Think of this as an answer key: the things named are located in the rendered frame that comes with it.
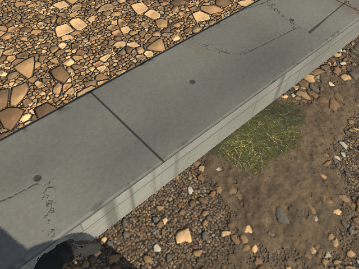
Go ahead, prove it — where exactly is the robot left hand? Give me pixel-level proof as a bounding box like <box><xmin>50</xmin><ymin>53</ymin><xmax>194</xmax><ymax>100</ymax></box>
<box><xmin>34</xmin><ymin>239</ymin><xmax>101</xmax><ymax>269</ymax></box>

